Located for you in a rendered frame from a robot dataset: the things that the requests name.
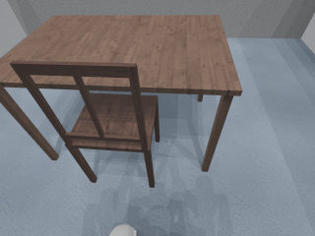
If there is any chair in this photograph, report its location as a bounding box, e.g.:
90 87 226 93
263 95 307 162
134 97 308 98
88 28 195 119
10 60 160 188

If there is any table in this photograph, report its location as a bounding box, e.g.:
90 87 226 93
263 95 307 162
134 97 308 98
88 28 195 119
0 15 243 172

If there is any left robot thigh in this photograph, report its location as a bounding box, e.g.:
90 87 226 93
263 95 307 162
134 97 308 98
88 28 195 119
109 224 137 236

